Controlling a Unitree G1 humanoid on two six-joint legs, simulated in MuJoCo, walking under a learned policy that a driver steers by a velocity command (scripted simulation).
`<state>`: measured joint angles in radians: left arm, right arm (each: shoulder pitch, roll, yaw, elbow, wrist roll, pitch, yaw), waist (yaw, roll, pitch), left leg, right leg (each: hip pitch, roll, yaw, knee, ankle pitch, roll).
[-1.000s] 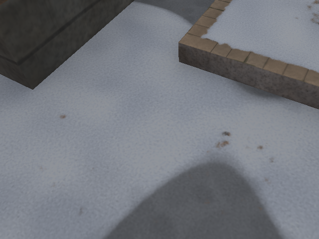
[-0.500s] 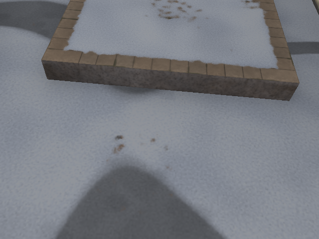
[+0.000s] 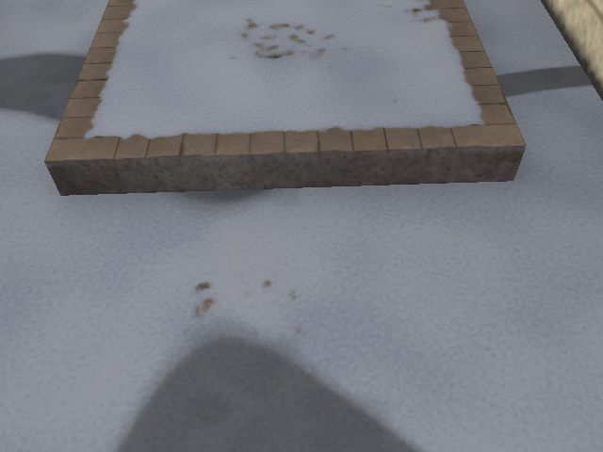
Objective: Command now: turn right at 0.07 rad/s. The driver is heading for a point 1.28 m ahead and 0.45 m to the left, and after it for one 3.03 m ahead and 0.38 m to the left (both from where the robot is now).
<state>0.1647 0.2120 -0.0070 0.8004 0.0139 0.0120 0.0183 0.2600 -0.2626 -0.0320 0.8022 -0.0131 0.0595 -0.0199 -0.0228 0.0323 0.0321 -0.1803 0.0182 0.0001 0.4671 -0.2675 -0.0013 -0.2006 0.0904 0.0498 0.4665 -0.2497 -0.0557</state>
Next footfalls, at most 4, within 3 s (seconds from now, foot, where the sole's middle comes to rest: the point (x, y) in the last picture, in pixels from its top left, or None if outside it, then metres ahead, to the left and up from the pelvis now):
1.06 left None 0.48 0.09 -0.77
1.50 right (264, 282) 0.96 0.13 -0.77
1.94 left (110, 245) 1.11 0.57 -0.77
2.40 right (86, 131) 1.45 0.67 -0.63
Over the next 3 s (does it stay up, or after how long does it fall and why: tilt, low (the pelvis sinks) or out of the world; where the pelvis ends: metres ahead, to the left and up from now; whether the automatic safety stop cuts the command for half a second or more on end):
stays up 1.45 0.74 0.14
